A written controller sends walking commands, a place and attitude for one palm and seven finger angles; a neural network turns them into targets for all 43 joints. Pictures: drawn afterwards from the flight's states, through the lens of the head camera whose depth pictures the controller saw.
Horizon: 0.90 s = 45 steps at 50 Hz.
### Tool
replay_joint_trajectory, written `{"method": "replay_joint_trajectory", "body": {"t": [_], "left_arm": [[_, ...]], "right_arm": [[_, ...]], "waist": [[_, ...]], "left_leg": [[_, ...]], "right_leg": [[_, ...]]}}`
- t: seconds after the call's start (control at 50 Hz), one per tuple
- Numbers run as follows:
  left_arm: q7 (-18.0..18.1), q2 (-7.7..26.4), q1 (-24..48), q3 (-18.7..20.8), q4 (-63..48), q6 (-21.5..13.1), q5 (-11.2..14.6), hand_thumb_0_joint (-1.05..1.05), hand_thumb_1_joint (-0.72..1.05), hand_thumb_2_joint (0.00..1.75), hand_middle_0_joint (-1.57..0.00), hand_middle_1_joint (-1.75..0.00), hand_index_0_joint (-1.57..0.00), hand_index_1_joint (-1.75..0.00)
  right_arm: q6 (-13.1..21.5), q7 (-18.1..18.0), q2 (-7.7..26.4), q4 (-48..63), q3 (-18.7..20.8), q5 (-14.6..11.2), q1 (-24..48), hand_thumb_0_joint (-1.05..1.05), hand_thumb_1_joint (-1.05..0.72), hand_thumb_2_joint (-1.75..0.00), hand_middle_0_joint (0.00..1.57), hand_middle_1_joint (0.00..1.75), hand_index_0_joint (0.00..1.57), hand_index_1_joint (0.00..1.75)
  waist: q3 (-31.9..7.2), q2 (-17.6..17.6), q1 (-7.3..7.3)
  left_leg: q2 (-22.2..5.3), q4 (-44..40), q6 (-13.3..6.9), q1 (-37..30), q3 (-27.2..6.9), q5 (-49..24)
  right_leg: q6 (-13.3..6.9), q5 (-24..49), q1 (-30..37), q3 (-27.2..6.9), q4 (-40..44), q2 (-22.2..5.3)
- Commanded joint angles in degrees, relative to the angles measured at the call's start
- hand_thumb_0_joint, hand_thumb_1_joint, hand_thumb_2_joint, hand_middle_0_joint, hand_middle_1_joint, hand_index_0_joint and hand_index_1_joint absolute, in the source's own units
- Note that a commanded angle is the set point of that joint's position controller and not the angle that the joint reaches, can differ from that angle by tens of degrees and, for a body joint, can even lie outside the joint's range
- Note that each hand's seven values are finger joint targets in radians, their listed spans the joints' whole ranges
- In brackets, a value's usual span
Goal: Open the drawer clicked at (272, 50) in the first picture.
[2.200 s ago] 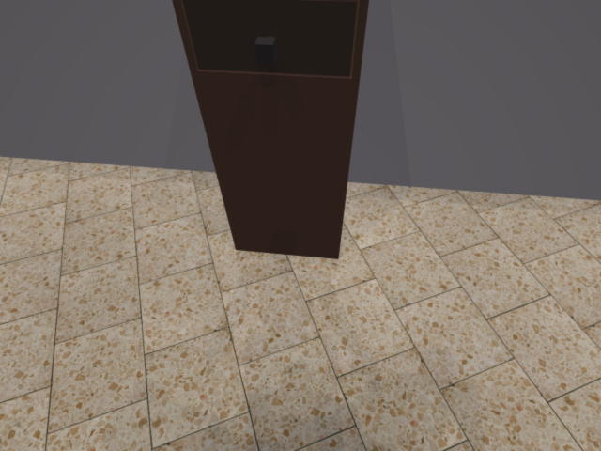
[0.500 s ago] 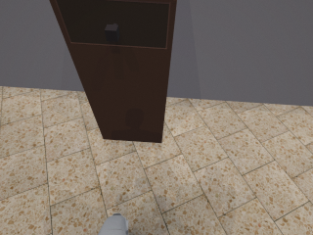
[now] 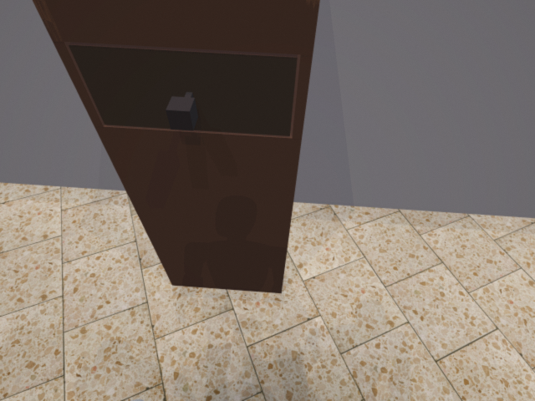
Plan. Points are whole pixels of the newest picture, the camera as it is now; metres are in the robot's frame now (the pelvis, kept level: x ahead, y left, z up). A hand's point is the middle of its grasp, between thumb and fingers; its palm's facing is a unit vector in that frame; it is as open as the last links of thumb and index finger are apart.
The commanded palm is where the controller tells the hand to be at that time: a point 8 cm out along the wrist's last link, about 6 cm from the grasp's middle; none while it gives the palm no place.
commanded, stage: come to a stop and stand still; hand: left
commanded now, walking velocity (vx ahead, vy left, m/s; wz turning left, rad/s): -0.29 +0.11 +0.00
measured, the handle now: (185, 107) +0.56 +0.19 +0.12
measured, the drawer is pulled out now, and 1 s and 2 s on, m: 0.00 0.00 0.00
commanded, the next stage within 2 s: look again from close up in 1.16 s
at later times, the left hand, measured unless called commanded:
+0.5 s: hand (159, 386) +0.16 +0.19 -0.14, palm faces +0.04 -0.95 -0.30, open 7.4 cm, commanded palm none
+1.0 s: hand out of the picture +0.09 +0.24 -0.15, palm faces -0.03 -0.96 -0.28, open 7.4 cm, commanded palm none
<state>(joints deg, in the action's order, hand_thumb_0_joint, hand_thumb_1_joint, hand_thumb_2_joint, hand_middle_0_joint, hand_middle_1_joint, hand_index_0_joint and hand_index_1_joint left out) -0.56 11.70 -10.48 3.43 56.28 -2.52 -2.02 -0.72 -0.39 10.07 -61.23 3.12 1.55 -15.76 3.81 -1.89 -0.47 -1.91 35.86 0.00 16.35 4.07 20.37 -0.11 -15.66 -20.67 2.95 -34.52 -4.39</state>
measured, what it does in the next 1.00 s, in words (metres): steps on the spot: left foot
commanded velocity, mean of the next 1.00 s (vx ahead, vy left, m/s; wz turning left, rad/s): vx -0.13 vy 0.03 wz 0.00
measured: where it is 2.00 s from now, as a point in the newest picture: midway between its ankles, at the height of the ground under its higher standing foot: outside the picture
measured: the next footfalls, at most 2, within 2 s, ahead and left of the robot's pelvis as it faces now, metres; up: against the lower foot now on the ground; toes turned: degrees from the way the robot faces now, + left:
left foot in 0.72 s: +0.10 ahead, +0.12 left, +0.00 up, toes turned +1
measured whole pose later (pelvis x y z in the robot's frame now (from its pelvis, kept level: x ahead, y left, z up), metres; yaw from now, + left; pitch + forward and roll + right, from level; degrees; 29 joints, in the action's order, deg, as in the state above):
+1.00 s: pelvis +0.05 +0.04 +0.01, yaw -3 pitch -2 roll +1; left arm 1.5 11.1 -17.7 -0.7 55.0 1.8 -1.5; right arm -1.0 -0.3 10.0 -50.9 0.3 0.5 -12.7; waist -0.3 2.7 -1.1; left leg 1.7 30.0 -3.1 12.5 5.7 15.9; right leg 1.9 -14.6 -15.6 -2.7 -31.8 -2.8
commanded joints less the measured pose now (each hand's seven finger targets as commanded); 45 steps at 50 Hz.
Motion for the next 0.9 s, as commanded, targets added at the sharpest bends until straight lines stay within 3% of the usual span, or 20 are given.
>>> {"method": "replay_joint_trajectory", "body": {"t": [0.0, 0.08, 0.12, 0.16, 0.2, 0.24, 0.3, 0.32, 0.34, 0.36, 0.38, 0.44, 0.58, 0.6, 0.64, 0.66, 0.72, 0.74, 0.8, 0.88], "left_arm": [[1.24, 10.76, -7.38, 1.80, 0.78, 1.19, 0.43, 0.00, 0.90, 0.90, -0.20, -0.30, -0.20, -0.30], [2.21, 6.88, 0.43, 0.67, 0.44, 1.04, 0.70, 0.00, 0.90, 0.90, -0.20, -0.30, -0.20, -0.30], [2.64, 6.46, -3.15, 0.74, 0.86, 1.43, 1.77, 0.00, 0.90, 0.90, -0.20, -0.30, -0.20, -0.30], [3.18, 5.28, -3.70, 0.66, 0.39, 1.83, 2.02, 0.00, 0.90, 0.90, -0.20, -0.30, -0.20, -0.30], [2.93, 4.18, -0.83, 0.72, -0.82, 3.01, 1.81, 0.00, 0.90, 0.90, -0.20, -0.30, -0.20, -0.30], [2.44, 4.71, 2.58, 1.10, -1.52, 3.92, 1.92, 0.00, 0.90, 0.90, -0.20, -0.30, -0.20, -0.30], [2.00, 4.03, -1.48, 1.44, -0.60, 3.31, 1.92, 0.00, 0.90, 0.90, -0.20, -0.30, -0.20, -0.30], [1.93, 5.36, -4.24, 1.86, 0.11, 2.97, 1.61, 0.00, 0.90, 0.90, -0.20, -0.30, -0.20, -0.30], [2.26, 9.05, -5.97, 2.46, 0.51, 2.54, 0.98, 0.00, 0.90, 0.90, -0.20, -0.30, -0.20, -0.30], [2.68, 11.59, -6.58, 2.99, 1.18, 2.51, 0.89, 0.00, 0.90, 0.90, -0.20, -0.30, -0.20, -0.30], [2.97, 11.49, -5.11, 2.54, 0.89, 2.86, 1.03, 0.00, 0.90, 0.90, -0.20, -0.30, -0.20, -0.30], [3.32, 8.00, 0.98, 1.74, -1.14, 3.28, 1.05, 0.00, 0.90, 0.90, -0.20, -0.30, -0.20, -0.30], [3.32, 9.65, -3.41, 2.20, -0.73, 2.61, 0.48, 0.00, 0.90, 0.90, -0.20, -0.30, -0.20, -0.30], [5.80, 11.96, -5.36, 1.46, -4.15, 1.53, 0.27, 0.00, 0.90, 0.90, -0.20, -0.30, -0.20, -0.30], [5.12, 12.01, -5.65, 1.82, -6.09, 1.76, 0.45, 0.00, 0.90, 0.90, -0.20, -0.30, -0.20, -0.30], [4.99, 11.98, -3.51, 1.26, -5.87, 1.95, 1.04, 0.00, 0.90, 0.90, -0.20, -0.30, -0.20, -0.30], [4.59, 5.39, -5.08, -0.73, -6.48, 3.51, 1.14, 0.00, 0.90, 0.90, -0.20, -0.30, -0.20, -0.30], [4.50, 4.21, -6.20, -0.77, -6.59, 3.87, 0.81, 0.00, 0.90, 0.90, -0.20, -0.30, -0.20, -0.30], [3.36, 5.04, -5.87, -1.81, -5.19, 4.07, 0.59, 0.00, 0.90, 0.90, -0.20, -0.30, -0.20, -0.30], [2.45, 6.35, -5.98, -2.55, -5.04, 3.08, 0.48, 0.00, 0.90, 0.90, -0.20, -0.30, -0.20, -0.30]], "right_arm": [[0.79, 0.69, 2.58, 5.39, 0.50, -0.32, 2.77, 0.00, -0.90, -0.90, 0.20, 0.30, 0.20, 0.30], [0.37, -0.38, 0.60, 0.11, -0.64, -1.22, -4.91, 0.00, -0.90, -0.90, 0.20, 0.30, 0.20, 0.30], [1.25, -1.08, 4.43, -0.03, -0.24, -1.15, -5.54, 0.00, -0.90, -0.90, 0.20, 0.30, 0.20, 0.30], [0.67, -1.99, 8.31, 1.12, 0.94, -0.62, -6.23, 0.00, -0.90, -0.90, 0.20, 0.30, 0.20, 0.30], [-0.08, -2.37, 9.75, 1.03, 1.38, -0.68, -6.41, 0.00, -0.90, -0.90, 0.20, 0.30, 0.20, 0.30], [-0.85, -2.87, 9.67, 1.66, 1.63, -0.10, -5.79, 0.00, -0.90, -0.90, 0.20, 0.30, 0.20, 0.30], [-0.87, -2.94, 11.18, 3.36, 2.51, -0.41, -1.28, 0.00, -0.90, -0.90, 0.20, 0.30, 0.20, 0.30], [-0.93, -2.85, 10.80, 4.06, 2.68, -0.93, -0.37, 0.00, -0.90, -0.90, 0.20, 0.30, 0.20, 0.30], [-1.21, -2.49, 8.59, 4.95, 2.70, -1.60, -0.54, 0.00, -0.90, -0.90, 0.20, 0.30, 0.20, 0.30], [-1.59, -2.05, 5.72, 6.50, 2.16, -1.83, 1.63, 0.00, -0.90, -0.90, 0.20, 0.30, 0.20, 0.30], [-2.68, -2.17, 6.26, 6.28, 2.41, -1.79, 0.24, 0.00, -0.90, -0.90, 0.20, 0.30, 0.20, 0.30], [-3.77, -1.33, 3.77, 5.08, 1.94, -1.20, 3.36, 0.00, -0.90, -0.90, 0.20, 0.30, 0.20, 0.30], [-1.87, -0.49, 3.44, 5.84, 0.94, -1.32, 5.69, 0.00, -0.90, -0.90, 0.20, 0.30, 0.20, 0.30], [0.48, -0.70, 5.98, 12.47, 0.88, -2.34, 5.45, 0.00, -0.90, -0.90, 0.20, 0.30, 0.20, 0.30], [0.70, -0.52, 5.01, 13.72, 0.88, -2.11, 6.25, 0.00, -0.90, -0.90, 0.20, 0.30, 0.20, 0.30], [0.54, -0.58, 5.52, 12.85, 0.89, -1.82, 2.48, 0.00, -0.90, -0.90, 0.20, 0.30, 0.20, 0.30], [0.60, -0.71, 10.30, 14.53, 0.95, -0.42, 2.91, 0.00, -0.90, -0.90, 0.20, 0.30, 0.20, 0.30], [0.06, -0.56, 10.23, 15.22, 0.73, 0.01, 4.11, 0.00, -0.90, -0.90, 0.20, 0.30, 0.20, 0.30], [0.58, -0.89, 8.39, 15.06, -0.55, -0.34, 6.29, 0.00, -0.90, -0.90, 0.20, 0.30, 0.20, 0.30], [0.56, -0.40, 8.58, 14.86, -0.78, -0.63, 4.48, 0.00, -0.90, -0.90, 0.20, 0.30, 0.20, 0.30]], "waist": [[2.57, -8.87, -1.79], [-1.39, -6.96, 2.84], [-7.40, 2.52, 0.98], [-10.06, 11.37, 0.88], [-6.22, 19.00, 1.89], [-3.58, 17.82, 3.15], [-7.93, 11.88, -0.21], [-10.59, 7.62, -1.60], [-12.56, -4.36, -1.85], [-10.29, -13.80, -2.97], [-8.99, -11.43, -1.96], [-1.22, -7.59, 0.40], [-8.04, -8.38, -1.08], [-21.14, -4.41, 0.70], [-20.23, -0.95, -0.41], [-18.22, 0.07, 2.50], [-7.33, 13.85, 0.54], [-3.00, 8.74, -0.20], [5.05, 14.89, -0.72], [4.97, 1.42, 0.40]], "left_leg": [[-1.08, 16.48, -0.36, 12.23, -2.45, 11.00], [-0.73, -2.61, 0.81, -0.35, -1.78, -2.09], [-3.72, -10.39, -0.26, -5.62, -3.66, -35.09], [-10.94, -6.55, -4.00, -14.22, -6.68, -69.53], [-15.00, -9.06, -7.78, -18.49, -10.40, -84.57], [-16.20, -9.71, -10.24, -17.62, -12.11, -79.05], [-13.37, -4.49, -6.66, -17.29, -8.42, -70.49], [-10.54, -1.06, -4.11, -13.64, -6.30, -57.60], [-4.26, 6.59, -0.64, -4.84, -2.21, -32.89], [3.78, 16.34, 1.89, 5.85, -0.59, 12.81], [3.31, 24.82, 1.25, 6.06, -6.70, 17.48], [1.91, 32.61, 2.07, 10.84, -7.11, 10.17], [1.84, 6.65, 3.00, 4.70, -1.94, 5.03], [4.52, 5.02, 3.61, 6.50, -0.23, 11.48], [4.28, -3.04, 0.44, 2.94, -0.48, -2.14], [3.33, -10.34, 0.37, -4.39, -0.30, -12.05], [-12.92, -11.72, -7.38, -8.67, -12.01, -42.12], [-12.26, -11.47, -8.32, -3.62, -9.10, -34.24], [-7.87, -16.38, -6.10, 5.17, -10.08, -19.42], [-3.10, -18.18, -3.25, 3.95, -9.22, 5.76]], "right_leg": [[-11.91, -20.40, 3.86, -27.78, 28.22, -18.87], [-7.31, 29.00, 7.20, -6.63, 11.41, -9.24], [-3.04, 40.24, 13.30, -3.27, 0.92, -6.09], [-0.51, 20.13, 6.82, 0.90, -4.43, -1.05], [0.24, -11.69, -0.82, 2.17, -9.43, 3.64], [-0.19, -18.97, -3.33, -0.50, -12.17, 4.02], [-0.39, -1.37, 4.95, 0.03, 2.57, 3.79], [-0.03, 15.38, 11.78, -0.03, 8.88, 2.61], [-2.59, 40.15, 19.08, -9.47, 11.10, -5.73], [-9.35, 62.68, 22.35, -19.51, 12.26, -18.05], [-12.67, 59.78, 18.07, -17.85, 13.21, -21.61], [-11.95, 47.52, 11.45, -11.14, 13.29, -13.65], [-10.45, 46.46, 20.83, -10.46, 10.19, -11.55], [-8.72, 82.71, 33.17, -19.16, 3.36, -13.28], [-7.47, 57.72, 27.45, -12.32, -1.40, -10.34], [-5.81, 45.89, 21.07, -10.13, -1.79, -8.26], [-0.03, -9.43, 2.05, -2.36, -4.38, 1.97], [-0.36, -11.79, 2.18, -2.51, -3.29, 2.09], [-0.51, -4.97, 4.01, -2.91, -1.28, 2.71], [-1.91, -2.78, 1.77, -8.22, 8.59, 1.25]]}}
